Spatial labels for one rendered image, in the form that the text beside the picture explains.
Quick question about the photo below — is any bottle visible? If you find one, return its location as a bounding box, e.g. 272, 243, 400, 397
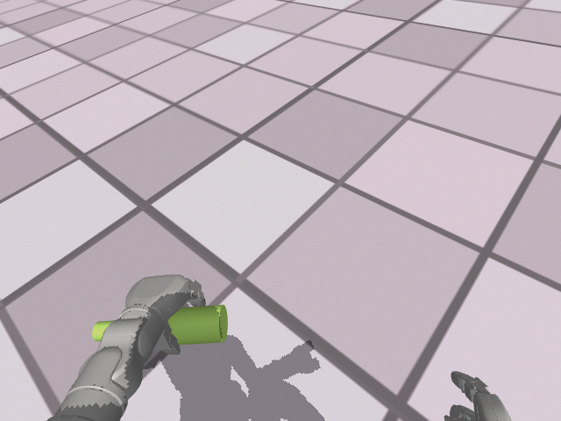
92, 305, 228, 345

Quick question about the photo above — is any right robot hand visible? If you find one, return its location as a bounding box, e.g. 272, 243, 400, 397
444, 371, 512, 421

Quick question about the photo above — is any left robot hand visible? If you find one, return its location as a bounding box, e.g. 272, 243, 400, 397
125, 275, 206, 354

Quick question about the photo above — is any left robot arm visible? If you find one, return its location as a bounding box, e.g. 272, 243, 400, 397
47, 304, 164, 421

